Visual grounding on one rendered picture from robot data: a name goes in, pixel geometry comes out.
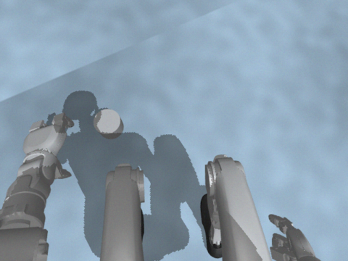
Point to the right robot hand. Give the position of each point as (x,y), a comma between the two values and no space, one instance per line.
(289,248)

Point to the right robot foot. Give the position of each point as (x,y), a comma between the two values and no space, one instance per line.
(213,249)

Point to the left robot arm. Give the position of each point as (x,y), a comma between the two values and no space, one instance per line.
(22,218)

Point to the left robot hand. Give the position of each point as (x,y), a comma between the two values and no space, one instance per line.
(49,138)

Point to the tin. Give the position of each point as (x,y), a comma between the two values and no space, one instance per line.
(108,123)

